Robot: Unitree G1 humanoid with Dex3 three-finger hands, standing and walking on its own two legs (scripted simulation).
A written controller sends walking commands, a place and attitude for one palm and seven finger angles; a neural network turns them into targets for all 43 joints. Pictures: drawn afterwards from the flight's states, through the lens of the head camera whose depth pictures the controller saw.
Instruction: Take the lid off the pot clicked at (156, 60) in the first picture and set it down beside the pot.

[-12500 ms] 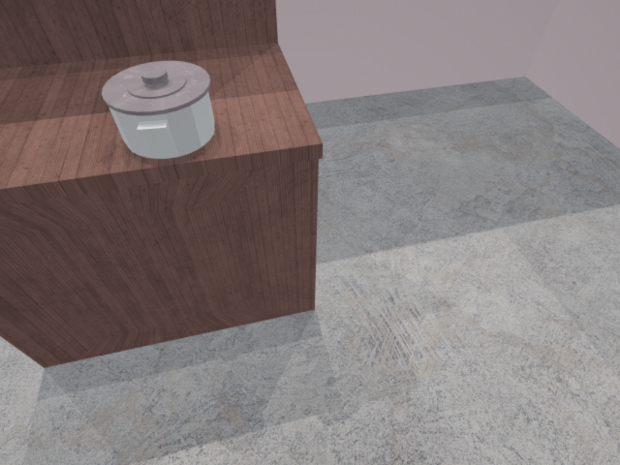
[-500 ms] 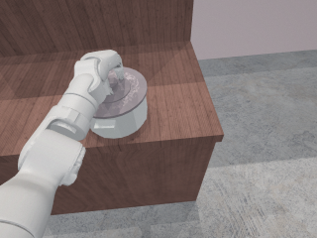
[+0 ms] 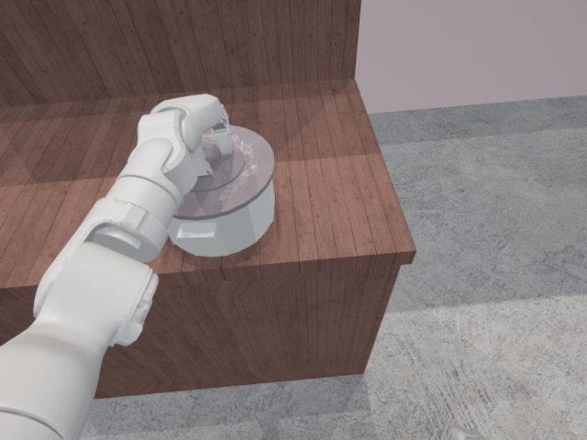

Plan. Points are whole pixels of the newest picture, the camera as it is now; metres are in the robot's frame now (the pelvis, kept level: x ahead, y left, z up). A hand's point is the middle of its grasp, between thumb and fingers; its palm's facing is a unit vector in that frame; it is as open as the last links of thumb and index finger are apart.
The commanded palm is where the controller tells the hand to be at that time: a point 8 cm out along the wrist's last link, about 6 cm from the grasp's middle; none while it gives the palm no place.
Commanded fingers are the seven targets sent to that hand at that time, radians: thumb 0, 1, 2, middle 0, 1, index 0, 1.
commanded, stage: close the fingers and squeeze the knob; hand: left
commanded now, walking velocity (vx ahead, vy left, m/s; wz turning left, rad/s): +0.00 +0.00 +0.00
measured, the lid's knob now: (204, 156) +0.50 +0.12 +0.13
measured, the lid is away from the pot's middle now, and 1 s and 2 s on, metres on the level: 0.00 0.01 0.01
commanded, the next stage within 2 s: lift the lid straight up in 0.64 s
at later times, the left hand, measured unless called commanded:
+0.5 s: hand (199, 155) +0.47 +0.12 +0.15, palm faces -0.35 -0.07 -0.93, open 7.5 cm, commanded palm +0.46 +0.12 +0.21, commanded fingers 0.00 0.56 0.92 -0.77 -1.01 -0.83 -1.06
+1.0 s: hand (202, 153) +0.47 +0.11 +0.15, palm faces -0.37 -0.06 -0.93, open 7.5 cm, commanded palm +0.47 +0.12 +0.23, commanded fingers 0.00 0.64 0.97 -0.82 -1.04 -0.88 -1.09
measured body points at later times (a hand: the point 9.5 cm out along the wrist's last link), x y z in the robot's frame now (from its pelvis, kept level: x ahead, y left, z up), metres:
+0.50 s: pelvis +0.00 +0.00 +0.00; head +0.03 -0.03 +0.45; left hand +0.48 +0.12 +0.21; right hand +0.09 -0.26 -0.14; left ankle -0.02 +0.10 -0.74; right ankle -0.02 -0.13 -0.74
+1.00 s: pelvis +0.00 +0.00 +0.00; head +0.03 -0.03 +0.45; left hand +0.49 +0.12 +0.21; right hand +0.09 -0.26 -0.14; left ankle -0.02 +0.10 -0.74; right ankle -0.02 -0.13 -0.74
